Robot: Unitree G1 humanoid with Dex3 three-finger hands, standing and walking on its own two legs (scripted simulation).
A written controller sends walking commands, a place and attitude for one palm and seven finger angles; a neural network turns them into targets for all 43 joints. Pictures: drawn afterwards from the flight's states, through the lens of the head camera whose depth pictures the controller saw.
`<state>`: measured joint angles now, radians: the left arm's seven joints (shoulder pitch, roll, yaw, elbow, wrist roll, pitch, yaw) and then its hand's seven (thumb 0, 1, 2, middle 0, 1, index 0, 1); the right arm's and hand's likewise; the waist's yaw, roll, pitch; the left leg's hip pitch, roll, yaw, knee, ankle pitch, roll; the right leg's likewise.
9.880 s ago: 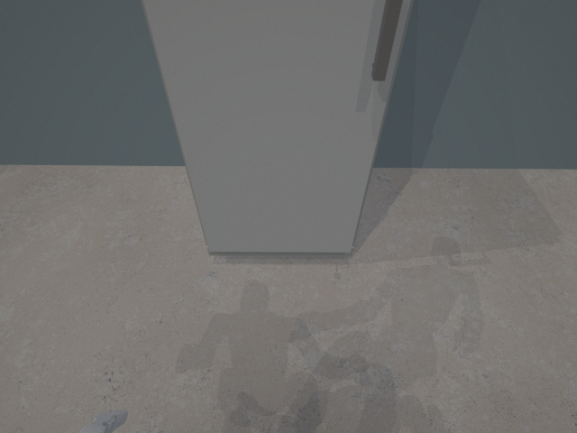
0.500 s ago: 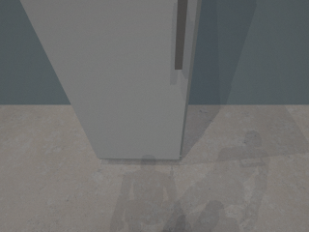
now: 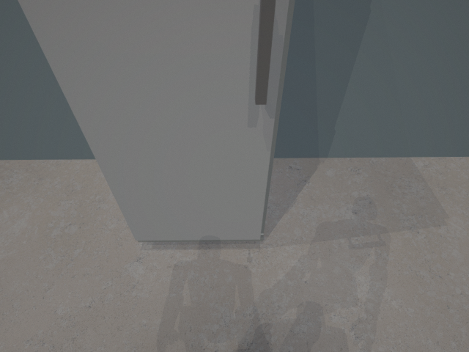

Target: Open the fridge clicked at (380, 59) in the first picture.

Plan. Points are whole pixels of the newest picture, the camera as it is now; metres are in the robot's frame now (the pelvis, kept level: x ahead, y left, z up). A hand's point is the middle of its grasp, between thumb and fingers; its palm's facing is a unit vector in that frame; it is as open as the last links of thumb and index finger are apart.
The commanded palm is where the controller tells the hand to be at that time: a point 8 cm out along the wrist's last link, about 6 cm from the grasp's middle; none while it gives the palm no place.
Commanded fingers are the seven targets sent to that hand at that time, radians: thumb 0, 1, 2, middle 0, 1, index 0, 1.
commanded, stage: look again from close up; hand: right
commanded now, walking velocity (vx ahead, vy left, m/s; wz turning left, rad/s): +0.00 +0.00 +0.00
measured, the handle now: (263, 41) +0.70 -0.04 +0.23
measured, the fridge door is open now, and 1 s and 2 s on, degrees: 0 0 0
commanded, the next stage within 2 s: shuffle to correct the standing spot in 1.66 s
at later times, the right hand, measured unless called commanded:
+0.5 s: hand out of the picture -0.05 -0.14 -0.18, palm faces +0.04 +0.99 -0.15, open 7.4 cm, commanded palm none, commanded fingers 0.00 -0.90 -0.90 0.20 0.30 0.20 0.30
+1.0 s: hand out of the picture +0.03 -0.11 -0.18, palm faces +0.02 +0.99 -0.15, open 7.4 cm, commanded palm none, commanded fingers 0.00 -0.90 -0.90 0.20 0.30 0.20 0.30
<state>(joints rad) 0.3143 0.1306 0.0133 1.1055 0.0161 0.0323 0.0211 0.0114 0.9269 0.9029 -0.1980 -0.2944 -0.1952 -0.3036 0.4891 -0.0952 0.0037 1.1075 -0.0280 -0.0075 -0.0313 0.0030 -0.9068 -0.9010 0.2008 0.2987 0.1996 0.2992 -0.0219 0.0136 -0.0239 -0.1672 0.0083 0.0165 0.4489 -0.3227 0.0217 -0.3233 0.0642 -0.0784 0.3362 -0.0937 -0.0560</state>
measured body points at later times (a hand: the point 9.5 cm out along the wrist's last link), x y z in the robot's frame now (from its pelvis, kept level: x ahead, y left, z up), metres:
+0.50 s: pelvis +0.02 +0.01 +0.00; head +0.02 +0.00 +0.45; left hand +0.01 +0.22 -0.16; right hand -0.05 -0.20 -0.16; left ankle -0.03 +0.13 -0.74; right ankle +0.10 -0.06 -0.74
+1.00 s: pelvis +0.06 +0.04 +0.00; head +0.07 +0.04 +0.45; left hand +0.05 +0.26 -0.16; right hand +0.03 -0.16 -0.16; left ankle -0.03 +0.13 -0.74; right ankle +0.11 -0.06 -0.74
